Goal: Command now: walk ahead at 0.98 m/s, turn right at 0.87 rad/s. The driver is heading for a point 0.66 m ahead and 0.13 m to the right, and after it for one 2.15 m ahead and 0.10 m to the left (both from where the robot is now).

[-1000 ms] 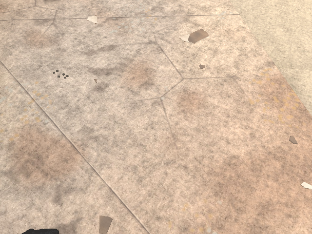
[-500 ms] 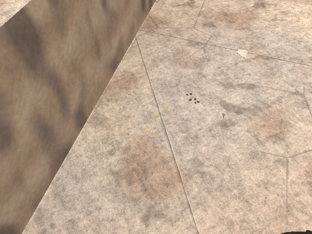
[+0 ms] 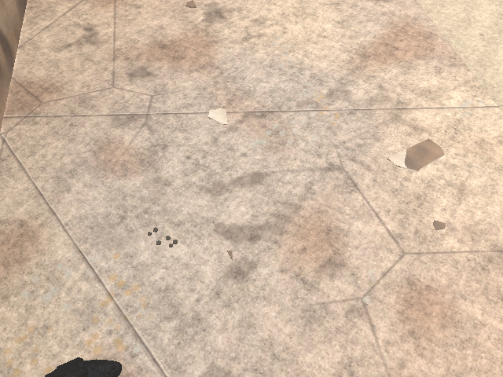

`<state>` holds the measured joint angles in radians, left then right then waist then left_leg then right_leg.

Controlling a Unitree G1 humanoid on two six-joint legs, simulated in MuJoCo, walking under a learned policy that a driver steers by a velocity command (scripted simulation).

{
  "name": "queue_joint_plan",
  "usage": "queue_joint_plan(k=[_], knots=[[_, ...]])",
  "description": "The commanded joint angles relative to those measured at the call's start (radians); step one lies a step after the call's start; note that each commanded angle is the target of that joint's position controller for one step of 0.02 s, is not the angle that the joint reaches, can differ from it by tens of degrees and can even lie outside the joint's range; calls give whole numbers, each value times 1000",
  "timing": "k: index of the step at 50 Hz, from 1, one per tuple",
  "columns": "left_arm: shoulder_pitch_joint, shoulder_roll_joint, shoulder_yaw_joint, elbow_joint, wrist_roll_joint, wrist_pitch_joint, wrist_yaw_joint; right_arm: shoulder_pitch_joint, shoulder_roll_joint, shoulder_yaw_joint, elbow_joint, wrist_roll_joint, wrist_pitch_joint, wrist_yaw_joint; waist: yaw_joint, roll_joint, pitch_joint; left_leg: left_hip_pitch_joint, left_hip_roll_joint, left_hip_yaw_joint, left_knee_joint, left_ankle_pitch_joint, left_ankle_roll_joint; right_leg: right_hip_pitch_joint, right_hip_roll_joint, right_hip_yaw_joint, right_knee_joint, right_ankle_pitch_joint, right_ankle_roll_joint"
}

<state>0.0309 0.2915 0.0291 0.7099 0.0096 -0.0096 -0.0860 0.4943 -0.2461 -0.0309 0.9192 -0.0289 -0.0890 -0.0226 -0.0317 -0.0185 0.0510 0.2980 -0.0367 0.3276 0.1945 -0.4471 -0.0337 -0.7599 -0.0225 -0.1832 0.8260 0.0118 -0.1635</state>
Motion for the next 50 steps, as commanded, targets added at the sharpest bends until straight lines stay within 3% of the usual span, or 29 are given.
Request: queue_joint_plan(k=[1, 2, 3, 4, 5, 6, 8, 11, 15, 18, 20, 22, 23, 24, 25, 26, 27, 29, 32, 34, 36, 39, 41, 43, 44, 45, 46, 48, 50], knots=[[349, 116, 32, 40, -5, 9, 15, -189, -259, -56, -121, -9, 9, -30, 274, 152, -112, -240, 293, -38, 392, 1682, 30, 527, 110, -20, -12, -102, -61], [553, 172, 62, 102, -1, 10, 31, -246, -271, -61, -145, -14, 25, -27, 361, 127, -190, -328, 298, -75, 681, 1586, 52, 739, 116, 43, -67, -178, -97], [612, 206, 89, 135, -10, 6, 55, -262, -235, -58, -142, -9, 35, -5, 359, 4, -180, -494, 176, -75, 1075, 927, 62, 893, 96, 135, -189, -203, -135], [495, 252, 101, 133, -21, 14, 68, -278, -68, -12, -185, -30, 18, 16, 219, -242, -39, -863, -10, -135, 1453, -17, 46, 905, 5, 362, -142, -51, -165], [425, 318, 108, 83, 5, 17, 66, -206, -71, 0, -304, -4, -7, 21, 111, -252, -221, -1130, -35, -354, 1566, -52, 25, 1092, -151, 852, -372, -254, -352], [406, 273, 108, 57, 10, 13, 70, -250, -125, 3, -308, -20, -35, 20, 125, -68, -185, -1187, 24, -430, 1474, 11, 38, 1036, -220, 1022, -577, -523, -322], [350, 182, 85, 76, 10, -7, 79, -303, -148, 3, -295, -31, -36, 18, 36, 119, 9, -1102, 100, -430, 1276, 92, 26, 732, -166, 903, -635, -473, -236], [313, 161, 68, 69, -3, -57, 87, -311, -123, 18, -294, -56, 28, 25, -23, 138, 56, -942, 165, -408, 1061, 95, -33, 450, -51, 696, -663, -289, -202], [374, 176, 79, 86, -10, -76, 78, -550, -82, 41, -382, -22, 34, 43, 70, 78, 85, -862, 142, -339, 660, 411, -47, 403, 54, 554, -672, -11, -138], [435, 194, 91, 105, -19, -72, 70, -613, -81, 46, -409, -2, 29, 44, 135, -3, 24, -815, 78, -316, 471, 558, -17, 557, 39, 566, -630, 217, -89], [415, 205, 95, 103, -16, -71, 77, -613, -104, 40, -419, 2, 23, 41, 125, -28, 4, -741, 55, -336, 367, 555, 2, 623, 20, 577, -580, 304, -58], [372, 246, 104, 92, -11, -73, 86, -467, -172, 12, -373, 7, 18, 26, 52, -47, -105, -510, 1, -355, 329, 468, 19, 670, 21, 593, -415, 538, -4], [328, 287, 110, 88, 2, -76, 84, -304, -232, -15, -331, 14, 14, 12, -49, -56, -192, -364, 3, -350, 358, 381, 33, 678, 15, 584, -236, 624, 11], [266, 270, 105, 77, 15, -84, 81, -71, -273, -38, -264, 11, 11, -7, -179, -39, -274, -158, 47, -348, 369, 307, 47, 592, 45, 542, 16, 569, 26], [271, 106, 64, 62, 30, -96, 86, 119, -314, -53, -213, -17, 3, -25, -208, 143, -364, 29, 239, -562, 374, -26, 69, 426, 107, 476, 380, -23, 24], [519, -18, 21, 32, -35, -96, 72, 4, -393, -68, -208, -47, 5, -11, 6, 551, -468, 145, 483, -1250, 82, -218, 224, 161, 220, 382, 603, -513, 75], [441, 79, 18, 78, 2, -81, 84, -135, -264, -62, -236, -30, 14, 8, -10, 270, -297, -11, 422, -1291, 11, -407, 254, 60, 121, 361, 609, -397, 47], [222, 128, 29, 36, 33, -74, 64, -177, -165, -42, -199, -15, 14, 25, -24, 17, -115, -256, 305, -953, 43, -116, 248, 98, 64, 330, 492, -295, 60], [134, 71, 1, -33, 65, -65, 43, -76, -125, -22, -98, 6, -1, 31, 21, 108, -38, -363, 207, -800, 35, 118, 245, 91, 11, 303, 344, -341, 83], [71, 61, -17, -78, 80, -66, 37, -46, -149, -30, -86, 16, -8, 32, 34, 99, -2, -399, 214, -800, -4, 181, 280, 40, -25, 272, 236, -358, 120], [-42, 57, -40, -135, 66, -73, 24, -65, -178, -43, -96, 13, -9, 26, 34, 82, 41, -533, 192, -738, -67, 204, 276, 127, -38, 238, 18, -252, 154], [-79, 56, -51, -147, 31, -79, 15, -80, -236, -65, -104, 23, -10, 38, 36, 104, 30, -727, 175, -668, -129, 372, 238, 481, 21, 169, -154, -74, 163], [-50, 95, -35, -133, 30, -78, 33, -46, -239, -66, -92, 35, -9, 45, 46, 82, 3, -649, 184, -653, -45, 521, 210, 558, 28, 178, -222, -56, 154], [124, 139, -5, -73, 45, -84, 62, -18, -256, -70, -76, 37, -5, 47, 125, 27, -121, -599, 111, -582, 292, 787, 172, 774, 69, 160, -286, -153, 131], [271, 179, 16, -48, 57, -91, 83, -36, -247, -69, -86, 42, -10, 49, 200, 12, -209, -732, 62, -555, 553, 697, 149, 981, -30, 245, -285, -239, 107], [459, 254, 41, -34, 75, -92, 105, -51, -128, -44, -119, 36, -19, 42, 242, -138, -345, -877, 5, -495, 884, 139, 146, 1162, -323, 560, -349, -606, 71], [415, 291, 52, -42, 67, -74, 111, 11, -94, -30, -169, 69, -6, 37, 167, -275, -396, -1049, -25, -424, 1103, -22, 144, 1141, -479, 1015, -569, -884, 0], [273, 122, 28, -47, 40, -77, 105, -122, -139, -38, -157, 22, 27, 41, 124, -74, -122, -1146, 85, -401, 1145, 137, 144, 911, -378, 771, -574, -700, -12], [259, 69, 17, -15, 38, -92, 99, -166, -106, -38, -156, 8, 51, 61, 74, -39, -21, -1097, 128, -404, 1091, 160, 125, 756, -289, 522, -617, -404, 25]])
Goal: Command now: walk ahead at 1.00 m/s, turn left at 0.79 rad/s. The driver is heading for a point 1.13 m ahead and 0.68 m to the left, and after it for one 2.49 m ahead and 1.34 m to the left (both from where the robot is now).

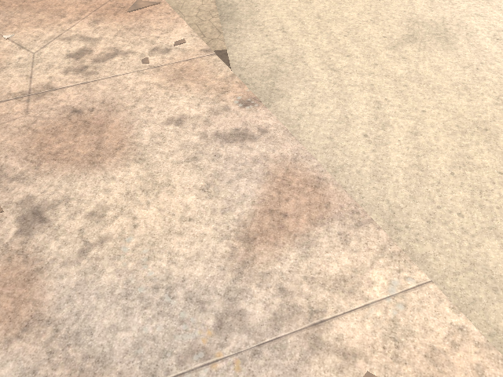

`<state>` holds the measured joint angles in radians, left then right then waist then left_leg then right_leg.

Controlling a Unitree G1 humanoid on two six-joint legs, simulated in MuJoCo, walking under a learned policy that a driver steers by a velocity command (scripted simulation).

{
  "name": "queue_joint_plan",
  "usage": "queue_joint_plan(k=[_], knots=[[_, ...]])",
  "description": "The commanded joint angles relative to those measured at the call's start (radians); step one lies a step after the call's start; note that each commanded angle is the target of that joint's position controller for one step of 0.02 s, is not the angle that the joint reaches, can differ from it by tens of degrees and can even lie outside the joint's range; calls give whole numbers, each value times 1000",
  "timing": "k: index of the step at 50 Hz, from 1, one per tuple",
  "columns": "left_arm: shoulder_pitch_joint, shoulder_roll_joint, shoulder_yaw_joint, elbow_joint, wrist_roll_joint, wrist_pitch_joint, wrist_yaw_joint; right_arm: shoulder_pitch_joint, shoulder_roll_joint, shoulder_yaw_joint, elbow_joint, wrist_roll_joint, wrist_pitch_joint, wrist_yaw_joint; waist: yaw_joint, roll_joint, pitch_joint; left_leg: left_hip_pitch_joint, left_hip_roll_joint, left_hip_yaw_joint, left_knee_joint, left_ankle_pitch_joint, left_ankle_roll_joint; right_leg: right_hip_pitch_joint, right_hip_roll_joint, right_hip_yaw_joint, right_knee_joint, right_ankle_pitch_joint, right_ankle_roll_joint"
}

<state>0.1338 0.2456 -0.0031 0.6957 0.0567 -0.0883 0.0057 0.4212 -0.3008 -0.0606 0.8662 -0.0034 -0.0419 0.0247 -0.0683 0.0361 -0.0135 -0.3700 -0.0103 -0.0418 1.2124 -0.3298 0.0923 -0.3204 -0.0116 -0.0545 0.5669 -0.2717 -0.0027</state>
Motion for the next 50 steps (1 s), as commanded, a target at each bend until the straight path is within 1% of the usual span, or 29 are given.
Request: queue_joint_plan(k=[1, 3, 5, 8, 10, 12, 14, 15, 16, 17, 18, 19, 20, 22, 23, 26, 29, 32, 34, 35, 36, 37, 38, 39, 40, 41, 43, 45, 50], knots=[[165, 114, 50, 21, -19, -23, 6, -101, -28, -4, -120, -23, 20, 23, 85, -142, 64, -428, 119, -33, 53, 44, -11, 286, -300, 324, -372, -44, -129], [195, 87, 47, 61, -38, -40, -2, -189, -11, 1, -166, -29, 40, 34, 72, -126, 93, -481, 137, -20, 40, 71, -15, 290, -285, 200, -398, 151, -114], [179, 81, 47, 76, -40, -51, -4, -271, -6, 9, -221, -30, 43, 48, 48, -121, 100, -487, 136, 6, -25, 167, -12, 273, -252, 58, -423, 315, -93], [143, 111, 53, 89, -38, -56, 1, -354, -14, 25, -258, -21, 38, 73, 31, -76, 116, -329, 92, 113, -270, 343, 12, 204, -165, -157, -468, 464, -53], [183, 164, 62, 104, -37, -58, 3, -409, -21, 34, -283, -26, 34, 81, 32, -66, 136, -191, 42, 201, -424, 382, 50, 213, -184, -209, -430, 797, -43], [220, 233, 79, 100, -34, -36, 14, -327, -70, 20, -252, -24, 31, 71, -15, -107, 49, -53, -47, 251, -456, 314, 80, 319, -200, -213, -246, 1191, -31], [165, 293, 95, 70, -23, 2, 25, 11, -148, -19, -160, -26, 26, 51, -190, -128, -133, 324, -97, 193, -472, 218, 134, 253, -239, -180, 217, 1290, -45], [165, 275, 94, 69, -12, 10, 15, 148, -199, -49, -104, -23, 31, 25, -223, -54, -186, 564, -92, 111, -516, 147, 161, 72, -177, -175, 564, 867, -28], [163, 127, 56, 41, 1, 3, -5, 67, -284, -73, -110, 0, 48, 1, -119, 199, -100, 616, 62, -151, -547, 189, 199, -231, 13, -158, 992, -166, 4], [236, 152, 48, -84, -27, -16, -5, 11, -390, -91, -175, -31, 57, 0, -35, 254, -338, 893, 260, -694, -766, 55, 411, -538, 64, 63, 1193, -248, 28], [118, 201, 45, -95, -13, -39, -4, 13, -335, -89, -192, -22, 61, -14, -81, 33, -281, 808, 274, -784, -931, -123, 370, -597, 0, 148, 1104, -136, 18], [95, 201, 40, -92, -18, -47, -4, -20, -279, -76, -169, -20, 54, -24, -26, -55, -99, 609, 251, -719, -976, -117, 324, -574, -43, 145, 977, -82, 16], [81, 184, 34, -88, -5, -40, -1, -50, -245, -65, -156, -17, 39, -26, 27, -113, -20, 440, 208, -634, -977, -26, 295, -500, -79, 141, 879, -83, 23], [119, 170, 26, -74, 21, 6, 0, -95, -197, -43, -160, -12, 7, -29, 102, -134, 49, 184, 130, -492, -985, 129, 282, -357, -114, 143, 757, -123, 51], [114, 159, 24, -82, 22, 25, -2, -95, -185, -37, -157, -8, -5, -25, 117, -122, 61, 109, 102, -448, -999, 147, 282, -321, -125, 135, 680, -154, 66], [-68, 110, 3, -163, 6, 35, -17, -96, -183, -40, -156, -3, -27, -18, 85, -83, 126, -48, 18, -349, -1054, 206, 248, -245, -124, 79, 395, 54, 86], [-152, 91, -6, -186, -24, 29, -30, -74, -198, -54, -150, 5, -31, -9, 31, -31, 93, -16, -14, -325, -1033, 350, 180, -116, -69, 65, 149, 344, 67], [-169, 129, 5, -193, -33, 23, -25, -43, -213, -64, -140, 8, -27, -13, 10, -4, 57, 131, 23, -374, -957, 489, 135, -39, -31, 84, 10, 349, 45], [-32, 194, 34, -152, -34, 18, -7, -58, -249, -73, -142, -2, -24, -19, 76, -5, -37, 220, 20, -386, -763, 715, 90, 123, 23, 88, -21, 189, 29], [143, 232, 55, -113, -35, 14, 6, -95, -277, -76, -145, -7, -25, -14, 186, -30, -129, 189, -12, -351, -545, 769, 65, 314, 27, 69, -29, 110, 19], [361, 288, 82, -73, -21, 9, 30, -131, -214, -59, -161, -11, -38, -10, 286, -65, -237, 41, -56, -299, -251, 629, 45, 565, -88, 161, -2, -73, -6], [439, 360, 99, -61, 22, 6, 40, -101, -39, -13, -207, 9, -46, -14, 248, -331, -320, -247, -167, -188, 62, -164, 32, 768, -382, 589, -147, -478, -53], [313, 366, 108, -76, 12, 12, 28, -41, -65, 3, -243, 19, -38, -16, 146, -461, -347, -390, -121, -124, 196, -157, 36, 711, -468, 1002, -331, -612, -108], [193, 253, 91, -99, 2, 18, 22, -114, -123, -4, -212, -9, -17, -18, 140, -254, -183, -428, -38, -92, 215, -38, 34, 559, -415, 853, -331, -648, -115], [161, 193, 77, -90, -5, 23, 17, -159, -138, -7, -214, -24, -5, -5, 133, -138, -92, -410, 4, -62, 167, 21, 23, 437, -370, 657, -312, -479, -106], [163, 171, 72, -69, -2, 23, 14, -192, -132, -8, -215, -31, 7, 11, 123, -91, -44, -385, 34, -52, 137, 37, 13, 357, -326, 516, -316, -316, -87], [211, 150, 64, -6, -18, 7, 8, -229, -87, 4, -245, -38, 34, 39, 100, -130, 32, -381, 84, -48, 109, 45, -1, 256, -285, 329, -349, -139, -67], [238, 132, 60, 31, -36, -13, -7, -278, -55, 18, -285, -34, 50, 52, 82, -135, 53, -424, 102, -33, 105, 103, -3, 245, -281, 203, -375, 36, -53], [233, 146, 60, 69, -27, -35, -11, -443, -71, 31, -354, -25, 55, 67, 62, -97, 135, -409, 91, 64, -138, 310, 0, 208, -217, -94, -451, 341, -30]])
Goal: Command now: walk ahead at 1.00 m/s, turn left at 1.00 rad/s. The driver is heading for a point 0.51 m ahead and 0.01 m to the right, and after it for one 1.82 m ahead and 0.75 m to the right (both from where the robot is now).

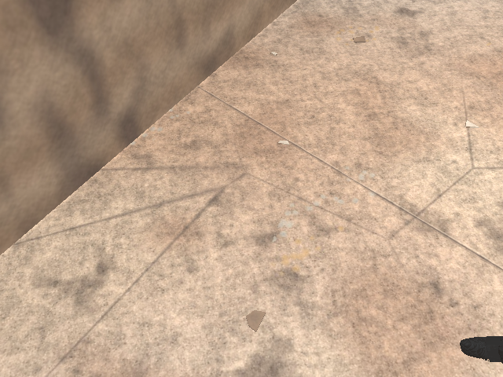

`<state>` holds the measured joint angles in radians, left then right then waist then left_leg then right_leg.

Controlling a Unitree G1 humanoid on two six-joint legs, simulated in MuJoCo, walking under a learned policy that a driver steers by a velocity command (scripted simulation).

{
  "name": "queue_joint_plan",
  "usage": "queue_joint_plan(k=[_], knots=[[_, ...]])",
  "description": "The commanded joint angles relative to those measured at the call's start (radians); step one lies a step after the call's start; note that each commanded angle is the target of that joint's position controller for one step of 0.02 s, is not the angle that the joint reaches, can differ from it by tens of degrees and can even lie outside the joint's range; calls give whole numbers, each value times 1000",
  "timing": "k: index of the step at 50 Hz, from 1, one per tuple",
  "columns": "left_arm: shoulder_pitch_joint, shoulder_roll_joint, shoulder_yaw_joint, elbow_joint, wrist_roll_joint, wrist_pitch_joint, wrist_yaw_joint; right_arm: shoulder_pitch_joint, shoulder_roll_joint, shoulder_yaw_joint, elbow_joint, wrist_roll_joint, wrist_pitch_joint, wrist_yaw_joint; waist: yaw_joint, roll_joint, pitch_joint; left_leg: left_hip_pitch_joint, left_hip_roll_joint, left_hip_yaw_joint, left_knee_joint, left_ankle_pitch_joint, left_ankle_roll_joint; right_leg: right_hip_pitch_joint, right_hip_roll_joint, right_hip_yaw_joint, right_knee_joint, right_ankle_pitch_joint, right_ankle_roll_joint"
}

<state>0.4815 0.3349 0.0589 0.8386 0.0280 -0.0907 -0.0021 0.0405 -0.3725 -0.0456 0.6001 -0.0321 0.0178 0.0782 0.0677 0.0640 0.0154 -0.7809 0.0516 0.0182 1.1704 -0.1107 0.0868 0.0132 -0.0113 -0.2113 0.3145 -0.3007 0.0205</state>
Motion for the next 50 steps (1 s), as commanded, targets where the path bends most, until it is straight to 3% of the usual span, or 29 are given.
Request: queue_joint_plan(k=[1, 3, 5, 6, 8, 9, 10, 11, 12, 13, 14, 16, 20, 22, 25, 27, 29, 31, 32, 33, 34, 35, 36, 37, 38, 40, 43, 47, 50], knots=[[-91, 67, 1, -62, 3, -32, 0, -84, 5, 20, -86, 5, -4, 19, -64, -105, 113, 21, 17, 41, -157, 111, 19, -98, -199, 12, -203, 432, -42], [-50, 93, 6, -43, 5, -29, 6, -155, 25, 32, -103, 2, -11, 29, -53, -99, 151, 85, -9, 126, -319, 103, 55, -53, -201, -58, -186, 671, -23], [-15, 131, 13, -38, 2, -14, 19, -134, 11, 27, -81, 3, -16, 20, -73, -125, 93, 208, -96, 202, -391, 61, 91, 41, -200, -88, -79, 1125, -12], [-15, 164, 21, -40, 2, 0, 29, -70, -7, 19, -64, 3, -18, 12, -120, -159, 44, 284, -128, 204, -408, 10, 108, 79, -225, -85, 28, 1313, -10], [-93, 217, 39, -71, 9, 36, 35, 273, -80, -24, 34, 11, -26, -12, -290, -195, -122, 645, -175, 145, -430, -99, 161, 0, -271, -49, 450, 1414, -41], [-123, 203, 39, -89, 15, 44, 26, 454, -123, -58, 102, 12, -30, -37, -350, -135, -194, 925, -170, 56, -509, -135, 193, -199, -235, -40, 785, 1089, -41], [-116, 64, 9, -122, 24, 37, 8, 366, -186, -82, 103, 30, -17, -59, -230, 120, -138, 1052, 15, -236, -555, -133, 216, -521, -39, -26, 1153, -73, -22], [-60, 62, -4, -235, -9, 18, 9, 316, -257, -87, 38, -9, -7, -59, -157, 148, -340, 1291, 238, -771, -752, -207, 398, -822, 24, 180, 1374, -191, -2], [-167, 101, -8, -228, -10, -4, 9, 359, -187, -82, 43, -7, -4, -78, -210, -49, -284, 1201, 253, -777, -890, -291, 356, -884, -31, 248, 1324, -67, -11], [-163, 90, -14, -209, -23, -8, 12, 327, -141, -70, 75, -5, -19, -88, -152, -106, -109, 1004, 244, -667, -919, -244, 315, -860, -78, 236, 1238, -20, -22], [-175, 71, -21, -190, -12, 0, 12, 299, -100, -55, 94, -6, -44, -90, -103, -173, -36, 828, 204, -567, -927, -163, 273, -780, -117, 246, 1152, -13, -27], [-114, 37, -30, -140, 3, 45, -7, 263, -35, -25, 111, -5, -92, -94, -33, -180, 10, 593, 148, -385, -971, -46, 221, -614, -149, 279, 1048, -13, -23], [-273, -3, -34, -166, -22, 70, -34, 338, -18, -18, 176, 10, -140, -66, -69, -87, 126, 551, 49, -103, -1059, 231, 74, -695, -130, 267, 785, 162, -50], [-322, -16, -39, -166, -32, 61, -45, 325, -9, -11, 179, 14, -148, -59, -79, -87, 114, 591, -15, 36, -1066, 411, 7, -672, -85, 203, 634, 320, -77], [-433, -42, -53, -190, -30, 44, -62, 392, -3, 2, 208, 24, -168, -69, -119, -65, 114, 666, 17, 106, -1108, 681, -38, -591, -41, 85, 422, 508, -121], [-424, -19, -50, -179, -23, 42, -66, 405, -41, -1, 223, 18, -167, -94, -100, -27, 62, 826, 46, 140, -1049, 995, -76, -557, 29, 36, 342, 505, -145], [-326, 35, -34, -143, -17, 52, -63, 375, -93, -14, 216, 3, -145, -128, -29, 50, -21, 942, 90, 170, -875, 1299, -106, -459, 103, 9, 323, 394, -161], [22, 126, 8, -40, -17, 62, -50, 275, -133, -29, 183, -19, -107, -147, 155, 68, -155, 848, 119, 161, -415, 1381, -113, -128, 145, 55, 339, 245, -213], [236, 170, 40, 13, -20, 65, -34, 174, -157, -41, 160, -14, -93, -143, 293, 0, -186, 665, 42, 184, 59, 1037, -107, 72, 80, 165, 247, 200, -293], [197, 197, 55, 39, -42, 81, -19, 95, 15, 1, 116, -31, -120, -119, 199, -291, -115, 223, -166, 119, 469, -285, -99, 256, -32, 353, 345, 330, -322], [59, 286, 72, -15, -8, 81, -16, 248, 52, 25, 17, 15, -140, -104, 33, -355, -299, -99, -173, -96, 672, -418, -133, 453, -229, 904, 159, 98, -561], [2, 202, 67, -65, -12, 82, -11, 194, 0, 37, 14, -5, -162, -97, 65, -107, -253, -135, -103, -177, 560, -303, -103, 365, -264, 1028, -24, -124, -532], [-30, 124, 47, -49, -11, 81, -4, 167, -22, 38, 13, -9, -172, -85, 0, 27, -82, -97, -49, -166, 404, -217, -83, 139, -234, 950, -95, -180, -466], [-62, 98, 39, -39, -9, 72, -4, 151, -13, 41, 5, -25, -163, -84, -57, 75, -2, -30, -12, -147, 292, -215, -87, -33, -185, 864, -112, -112, -418], [-83, 109, 37, -48, -9, 55, 1, 158, -6, 48, 6, -46, -136, -81, -89, 78, 40, 29, 6, -137, 240, -229, -102, -154, -134, 790, -117, -58, -395], [-104, 115, 31, -50, -17, 26, -7, 144, 8, 60, -16, -55, -87, -74, -128, 38, 93, 137, 42, -90, 50, -233, -130, -378, -51, 676, -158, -17, -372], [-111, 139, 46, -65, -22, 9, -10, -29, 32, 77, -86, -23, -84, -56, -73, -45, 118, 284, 48, -30, -315, -5, -157, -510, 30, 569, -189, 132, -327], [-43, 162, 67, -54, -39, 13, -23, -117, 34, 74, -107, 6, -91, -60, 20, -122, 41, 395, -23, -14, -586, 207, -135, -320, 14, 590, -110, 396, -248], [-50, 193, 78, -60, -26, 18, -11, -8, -45, 39, -73, 3, -105, -81, -32, -133, -61, 544, -75, -34, -678, 46, -107, -159, -3, 617, 107, 656, -191]])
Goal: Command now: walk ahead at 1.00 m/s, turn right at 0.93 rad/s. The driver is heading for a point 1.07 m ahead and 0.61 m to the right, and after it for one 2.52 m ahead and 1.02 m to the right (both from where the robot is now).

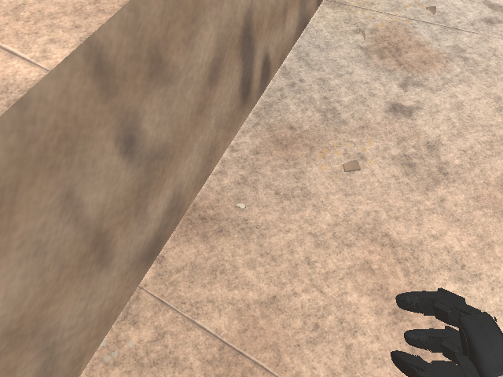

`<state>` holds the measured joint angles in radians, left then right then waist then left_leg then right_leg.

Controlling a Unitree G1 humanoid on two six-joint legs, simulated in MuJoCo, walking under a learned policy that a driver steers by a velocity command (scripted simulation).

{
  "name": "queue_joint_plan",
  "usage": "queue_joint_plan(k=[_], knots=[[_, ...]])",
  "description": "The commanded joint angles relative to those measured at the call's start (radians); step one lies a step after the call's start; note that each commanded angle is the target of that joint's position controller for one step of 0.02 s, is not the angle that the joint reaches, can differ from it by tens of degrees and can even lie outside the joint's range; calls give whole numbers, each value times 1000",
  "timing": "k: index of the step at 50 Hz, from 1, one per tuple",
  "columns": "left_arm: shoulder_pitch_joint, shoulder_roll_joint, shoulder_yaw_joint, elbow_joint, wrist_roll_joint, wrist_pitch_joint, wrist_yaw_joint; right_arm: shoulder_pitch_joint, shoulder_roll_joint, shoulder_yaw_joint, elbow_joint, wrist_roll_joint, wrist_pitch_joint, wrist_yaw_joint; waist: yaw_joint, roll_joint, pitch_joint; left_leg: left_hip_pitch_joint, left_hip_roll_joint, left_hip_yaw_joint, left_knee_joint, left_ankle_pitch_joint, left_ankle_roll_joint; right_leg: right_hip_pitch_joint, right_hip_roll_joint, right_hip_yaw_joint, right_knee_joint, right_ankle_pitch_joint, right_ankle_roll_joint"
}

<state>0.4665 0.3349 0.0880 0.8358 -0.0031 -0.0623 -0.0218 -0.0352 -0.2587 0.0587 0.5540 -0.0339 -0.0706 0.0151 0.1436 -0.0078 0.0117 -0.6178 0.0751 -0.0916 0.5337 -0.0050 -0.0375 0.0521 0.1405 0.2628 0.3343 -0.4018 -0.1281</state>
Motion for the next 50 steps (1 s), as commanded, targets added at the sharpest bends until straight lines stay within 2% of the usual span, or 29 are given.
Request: queue_joint_plan(k=[1, 2, 3, 4, 5, 7, 8, 11, 16, 18, 21, 23, 24, 25, 26, 27, 28, 29, 31, 33, 36, 39, 42, 43, 44, 45, 46, 48, 50], knots=[[-72, 221, 54, -64, 9, -13, 6, 224, -196, -86, 10, 5, -24, -29, -205, -44, -152, 559, -94, 78, -43, -133, 33, -220, -126, 112, 281, 814, -18], [-119, 187, 44, -82, 13, -28, 6, 441, -253, -113, 52, -10, -32, -47, -318, -18, -265, 808, 21, -20, -3, -309, 63, -362, -92, 76, 554, 681, -4], [-129, 21, 0, -128, 3, -40, 13, 608, -330, -138, 78, -48, -34, -64, -343, 221, -392, 1052, 310, -367, -84, -699, 100, -605, -11, -29, 881, 3, -2], [-39, 3, -26, -183, -23, -28, 7, 498, -380, -157, 81, -46, -22, -55, -222, 471, -462, 1074, 444, -888, -290, -868, 201, -820, -10, -115, 1080, -106, 7], [-130, 85, -17, -143, 7, -2, 15, 382, -247, -139, 58, -35, -15, -50, -230, 220, -270, 928, 372, -727, -296, -922, 191, -897, -109, -142, 1103, 14, 0], [-235, 87, -11, -152, 29, 13, -10, 354, -147, -116, 102, -26, -8, -45, -225, 54, -100, 723, 270, -351, -280, -507, 143, -856, -174, -178, 995, 103, 22], [-267, 63, -16, -173, 46, 23, -25, 391, -128, -110, 141, -21, -12, -49, -213, 82, -54, 667, 237, -241, -289, -389, 132, -849, -202, -173, 969, 107, 30], [-328, -1, -39, -235, 48, 59, -50, 445, -74, -100, 218, 9, -42, -24, -176, 108, -8, 625, 210, -47, -313, -117, 104, -898, -240, -192, 955, 145, 38], [-480, 10, -62, -324, 32, 69, -76, 366, -115, -106, 243, 10, -69, -18, -117, 79, 99, 477, 127, 262, -430, 104, 68, -792, -220, -302, 665, 391, 33], [-522, 7, -65, -321, 27, 66, -85, 407, -151, -116, 257, 9, -67, -22, -130, 65, 134, 471, 108, 341, -433, 303, 68, -666, -176, -390, 529, 405, -8], [-433, 36, -53, -277, 35, 60, -72, 462, -232, -137, 256, 19, -44, -43, -69, 88, 42, 621, 146, 367, -167, 988, 42, -504, -50, -483, 460, 313, -59], [-93, 92, -20, -172, 52, 39, -46, 410, -269, -147, 229, 21, -18, -50, 84, 88, -134, 523, 182, 329, 330, 1069, 51, -106, 7, -416, 352, 321, -108], [-45, 118, 2, -131, 51, 35, -19, 431, -237, -146, 231, 22, -16, -37, 72, -16, -160, 329, 77, 329, 667, 336, 23, 104, -45, -293, 218, 439, -136], [-108, 249, 34, -157, 45, 51, 0, 505, -136, -129, 170, 7, -18, -26, -63, -239, -202, -34, -80, 305, 1109, -598, -26, 346, -319, 76, 360, 1189, -234], [-46, 295, 59, -195, 37, 66, 7, 456, -186, -129, 87, 33, -19, -33, 2, -100, -473, -178, -95, 74, 1258, -548, -37, 516, -430, 363, 239, 1135, -399], [-125, 254, 51, -253, -20, 37, 1, 322, -212, -118, 16, 42, -78, -42, -2, -26, -469, -215, -108, -92, 1169, -528, -31, 464, -417, 511, 68, 733, -389], [-208, 216, 44, -251, -34, 12, -5, 276, -191, -119, 2, 57, -91, -52, -78, 96, -263, -262, -73, -85, 1043, -488, -27, 271, -388, 460, -1, 601, -345], [-288, 160, 29, -268, -37, -6, -2, 300, -193, -122, 42, 44, -80, -64, -145, 179, -146, -197, -31, -80, 963, -450, -38, 65, -363, 392, -27, 619, -304], [-366, 106, 10, -277, -18, -21, -5, 375, -214, -146, 87, 31, -32, -72, -226, 163, -23, -28, 20, -52, 805, -442, -57, -253, -317, 212, -28, 827, -257], [-376, 73, 2, -253, -30, -19, 11, 305, -150, -139, 51, 11, -23, -74, -219, 110, 24, 96, 0, 32, 541, -367, -60, -484, -199, 36, 1, 975, -190], [-283, 82, 15, -195, -35, 28, 52, 233, -44, -110, 45, 10, -31, -51, -151, 10, -103, 306, -115, 126, 191, 39, -53, -506, -71, -107, 96, 876, -83], [-232, 49, 8, -162, -39, 48, 47, 183, -66, -122, 32, 28, -27, -29, -114, -89, -120, 364, -146, 113, 48, 179, -27, -444, -100, -46, 156, 653, -42], [-276, -6, -6, -175, -19, 41, 49, 262, -128, -153, 49, -3, -44, -26, -196, -111, -129, 456, -103, 79, -75, 331, 43, -335, -87, -14, 388, 641, 25], [-242, -39, -18, -195, 0, 33, 46, 333, -180, -158, 48, -27, -54, -28, -205, 42, -229, 651, 95, -102, -10, 856, 146, -426, -15, -47, 672, 250, 86], [-56, -38, -27, -169, -20, 28, 34, 367, -165, -147, 60, -43, -50, -22, -140, 296, -417, 862, 376, -482, -8, 1055, 390, -588, 73, -23, 973, -379, 143], [-46, 65, -11, -140, -28, 38, 24, 329, -148, -150, 37, -9, -36, -20, -157, 180, -462, 836, 395, -571, -46, 751, 410, -636, -3, 30, 1084, -317, 161], [-179, 100, -1, -155, -40, 64, 25, 279, -125, -143, 22, 6, -15, -27, -188, 106, -365, 753, 330, -482, -73, 443, 373, -685, -46, -15, 1126, -244, 180], [-278, 52, -14, -175, -25, 111, 47, 181, -62, -108, 20, 14, 36, -44, -153, 14, -165, 442, 210, -339, -186, -28, 283, -648, -113, -101, 1015, -145, 194], [-239, -27, -37, -159, -22, 125, 47, 110, -72, -109, 28, 9, 60, -42, -98, 102, -79, 210, 66, -149, -259, -119, 201, -460, -125, -212, 750, -100, 198]])
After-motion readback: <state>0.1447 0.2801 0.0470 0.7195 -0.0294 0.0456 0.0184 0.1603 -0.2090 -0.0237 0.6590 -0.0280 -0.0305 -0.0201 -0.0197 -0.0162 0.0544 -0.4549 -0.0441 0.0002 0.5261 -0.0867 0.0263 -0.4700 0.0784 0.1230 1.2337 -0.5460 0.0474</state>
